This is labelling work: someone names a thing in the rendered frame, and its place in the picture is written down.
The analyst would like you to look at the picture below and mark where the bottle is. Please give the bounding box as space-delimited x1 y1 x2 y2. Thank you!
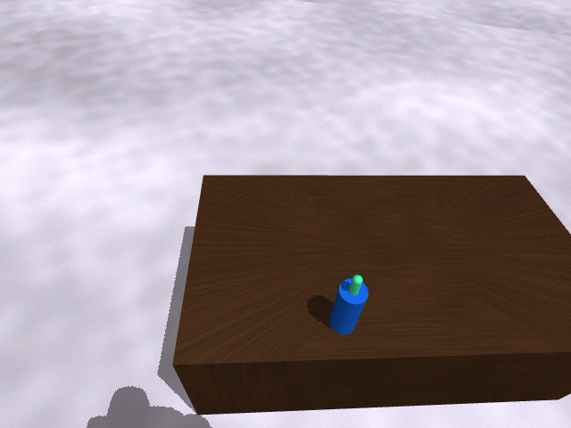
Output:
330 275 368 335

